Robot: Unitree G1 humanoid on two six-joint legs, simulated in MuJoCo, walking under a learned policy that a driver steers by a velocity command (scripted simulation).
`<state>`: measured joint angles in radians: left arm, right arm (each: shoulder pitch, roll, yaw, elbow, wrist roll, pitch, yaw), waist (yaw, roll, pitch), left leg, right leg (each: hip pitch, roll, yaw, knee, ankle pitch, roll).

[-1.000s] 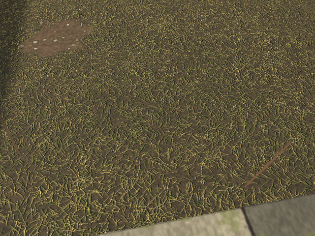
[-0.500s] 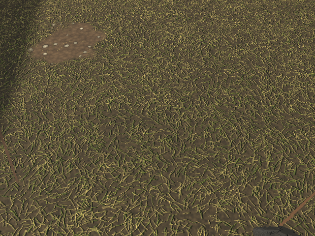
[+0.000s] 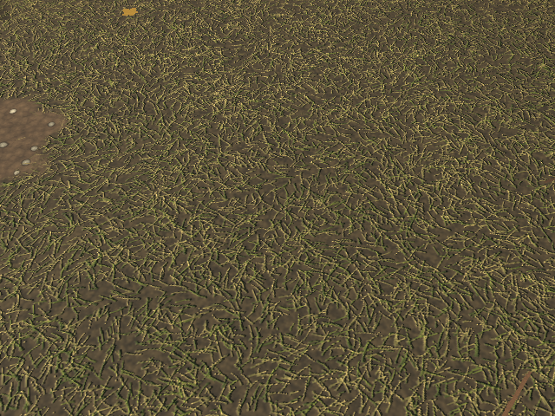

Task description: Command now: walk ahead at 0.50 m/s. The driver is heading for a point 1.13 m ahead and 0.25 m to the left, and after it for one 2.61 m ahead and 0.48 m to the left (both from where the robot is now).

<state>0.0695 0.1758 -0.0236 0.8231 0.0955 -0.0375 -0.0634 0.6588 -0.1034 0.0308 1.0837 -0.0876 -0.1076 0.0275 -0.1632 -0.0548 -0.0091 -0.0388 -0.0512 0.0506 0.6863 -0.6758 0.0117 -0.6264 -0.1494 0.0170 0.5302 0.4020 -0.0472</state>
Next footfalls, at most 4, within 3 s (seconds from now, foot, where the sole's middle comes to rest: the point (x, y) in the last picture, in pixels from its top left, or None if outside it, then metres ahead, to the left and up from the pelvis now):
0.10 right None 0.25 -0.16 -0.87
0.58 left None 0.52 0.09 -0.87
1.04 right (253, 311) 0.84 -0.02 -0.87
1.56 left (131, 291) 0.97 0.33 -0.87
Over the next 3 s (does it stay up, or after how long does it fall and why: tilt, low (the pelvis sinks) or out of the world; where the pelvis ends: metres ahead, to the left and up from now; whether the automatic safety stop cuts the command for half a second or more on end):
stays up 1.06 0.26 -0.10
